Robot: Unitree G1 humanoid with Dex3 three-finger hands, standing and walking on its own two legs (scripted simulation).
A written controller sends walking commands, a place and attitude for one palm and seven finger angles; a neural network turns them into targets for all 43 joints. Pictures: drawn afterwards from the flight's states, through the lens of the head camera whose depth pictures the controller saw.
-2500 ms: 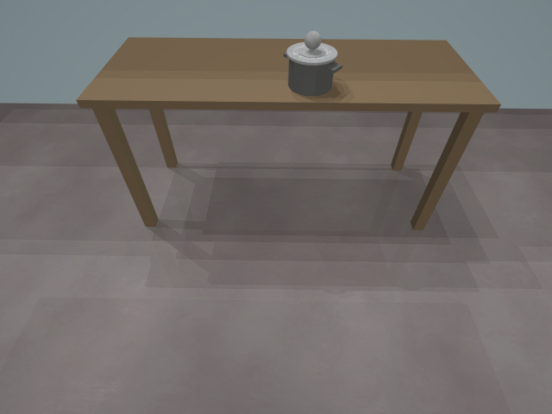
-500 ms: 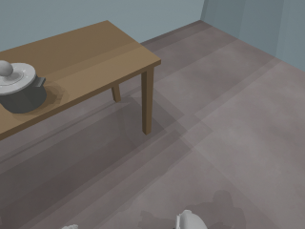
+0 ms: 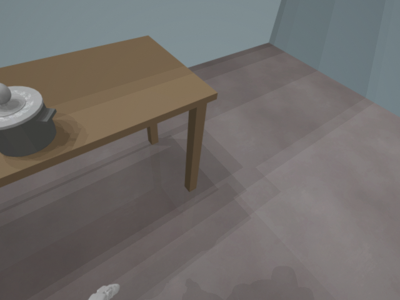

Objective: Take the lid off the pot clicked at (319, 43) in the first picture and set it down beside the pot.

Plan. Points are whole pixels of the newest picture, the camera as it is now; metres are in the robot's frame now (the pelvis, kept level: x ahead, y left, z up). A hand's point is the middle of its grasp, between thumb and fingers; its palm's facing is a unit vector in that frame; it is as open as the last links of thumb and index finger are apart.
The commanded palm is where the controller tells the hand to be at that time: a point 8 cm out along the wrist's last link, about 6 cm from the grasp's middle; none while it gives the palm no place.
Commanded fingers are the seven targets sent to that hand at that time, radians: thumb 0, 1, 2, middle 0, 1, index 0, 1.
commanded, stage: turn to face it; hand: left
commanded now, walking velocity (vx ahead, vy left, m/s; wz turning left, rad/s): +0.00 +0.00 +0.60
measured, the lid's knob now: out of the picture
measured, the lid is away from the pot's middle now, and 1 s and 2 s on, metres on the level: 0.00 0.00 0.00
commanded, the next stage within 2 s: take the last steps up to it in 0.84 s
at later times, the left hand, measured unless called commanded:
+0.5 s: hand out of the picture -0.01 +0.16 -0.13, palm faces +0.37 -0.87 -0.32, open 7.4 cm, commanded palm none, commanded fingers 0.00 0.90 0.90 -0.20 -0.30 -0.20 -0.30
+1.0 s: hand out of the picture -0.14 +0.14 -0.15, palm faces +0.59 -0.77 -0.25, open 7.4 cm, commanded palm none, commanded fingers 0.00 0.90 0.90 -0.20 -0.30 -0.20 -0.30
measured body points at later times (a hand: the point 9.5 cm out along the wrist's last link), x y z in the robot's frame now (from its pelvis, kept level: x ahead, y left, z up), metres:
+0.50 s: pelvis -0.01 -0.07 +0.02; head +0.02 -0.09 +0.47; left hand -0.03 +0.20 -0.10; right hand +0.18 -0.31 -0.13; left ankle -0.05 +0.06 -0.64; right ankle +0.04 -0.16 -0.72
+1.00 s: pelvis -0.04 -0.06 +0.02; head -0.03 -0.03 +0.47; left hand -0.17 +0.18 -0.13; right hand +0.17 -0.20 -0.12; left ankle -0.11 +0.03 -0.72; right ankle +0.03 -0.18 -0.66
